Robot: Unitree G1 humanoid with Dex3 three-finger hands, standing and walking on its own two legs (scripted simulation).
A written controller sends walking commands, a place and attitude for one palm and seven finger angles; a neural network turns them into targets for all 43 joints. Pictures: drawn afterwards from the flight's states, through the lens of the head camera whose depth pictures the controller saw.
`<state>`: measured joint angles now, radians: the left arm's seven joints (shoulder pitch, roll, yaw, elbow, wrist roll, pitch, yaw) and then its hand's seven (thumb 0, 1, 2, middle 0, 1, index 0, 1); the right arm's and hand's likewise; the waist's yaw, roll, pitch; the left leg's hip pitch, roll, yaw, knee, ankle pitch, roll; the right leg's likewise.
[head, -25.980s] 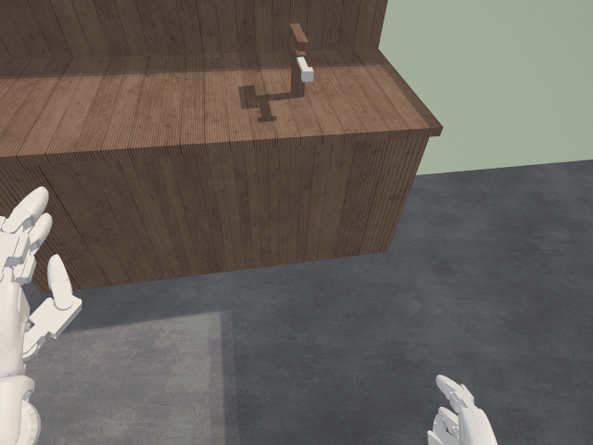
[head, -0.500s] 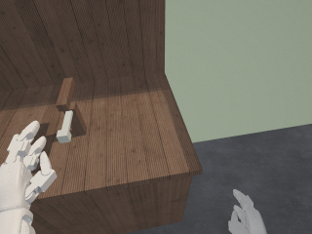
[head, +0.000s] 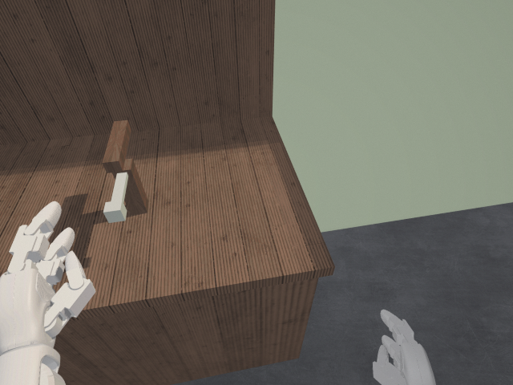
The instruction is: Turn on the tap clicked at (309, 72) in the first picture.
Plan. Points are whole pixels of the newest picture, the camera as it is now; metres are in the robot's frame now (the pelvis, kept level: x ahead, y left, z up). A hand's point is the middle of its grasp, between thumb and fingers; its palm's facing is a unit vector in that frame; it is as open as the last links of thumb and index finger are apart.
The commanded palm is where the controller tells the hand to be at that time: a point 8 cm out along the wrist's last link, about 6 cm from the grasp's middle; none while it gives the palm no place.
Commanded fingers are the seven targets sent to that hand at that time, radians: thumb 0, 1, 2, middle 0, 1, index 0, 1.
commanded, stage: turn the palm inward beside the body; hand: left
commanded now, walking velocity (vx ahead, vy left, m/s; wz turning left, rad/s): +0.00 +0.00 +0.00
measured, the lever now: (115, 211) +0.35 +0.30 +0.08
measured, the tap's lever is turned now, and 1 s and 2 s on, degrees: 0 0 0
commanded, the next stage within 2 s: reach beside the lever's end, fingers flat in 0.32 s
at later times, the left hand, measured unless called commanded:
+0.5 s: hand (112, 266) +0.21 +0.21 +0.14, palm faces +0.45 -0.88 -0.13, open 7.4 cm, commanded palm +0.16 +0.26 +0.15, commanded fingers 0.00 0.90 0.90 -0.20 -0.30 -0.20 -0.30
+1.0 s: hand (100, 259) +0.23 +0.25 +0.13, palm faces +0.48 -0.87 -0.13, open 7.5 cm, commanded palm +0.19 +0.29 +0.13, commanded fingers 0.00 0.90 0.90 -0.19 -0.28 -0.19 -0.28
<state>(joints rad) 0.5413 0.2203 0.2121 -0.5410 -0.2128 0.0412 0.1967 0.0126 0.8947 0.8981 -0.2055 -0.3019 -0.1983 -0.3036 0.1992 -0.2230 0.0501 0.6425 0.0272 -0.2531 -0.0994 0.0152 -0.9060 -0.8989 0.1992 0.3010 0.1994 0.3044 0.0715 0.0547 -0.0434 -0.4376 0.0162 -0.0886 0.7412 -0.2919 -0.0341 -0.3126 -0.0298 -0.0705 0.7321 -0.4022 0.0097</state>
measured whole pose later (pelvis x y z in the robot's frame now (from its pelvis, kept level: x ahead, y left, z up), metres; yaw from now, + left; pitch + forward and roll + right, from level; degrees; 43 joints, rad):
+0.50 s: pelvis +0.03 -0.01 +0.00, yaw +0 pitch +1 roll -1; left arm 0.56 0.20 0.21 -0.53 -0.22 0.05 0.17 0.01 0.90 0.90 -0.21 -0.30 -0.20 -0.30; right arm 0.21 -0.24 0.03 0.63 0.02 -0.25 -0.09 0.01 -0.91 -0.90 0.20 0.30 0.20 0.30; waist 0.08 0.06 -0.07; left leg -0.41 0.02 -0.09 0.72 -0.32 -0.05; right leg -0.28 -0.02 -0.07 0.71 -0.43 0.00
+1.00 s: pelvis +0.02 -0.01 +0.01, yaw +0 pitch +1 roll -1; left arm 0.40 0.24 0.31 -0.28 -0.25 -0.02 0.12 0.01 0.89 0.90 -0.20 -0.30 -0.20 -0.30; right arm 0.20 -0.23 0.02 0.68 0.03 -0.24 -0.11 0.01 -0.91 -0.90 0.20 0.30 0.20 0.30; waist 0.06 0.05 -0.05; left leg -0.42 0.03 -0.09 0.70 -0.30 -0.05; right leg -0.30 -0.01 -0.07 0.69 -0.41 -0.01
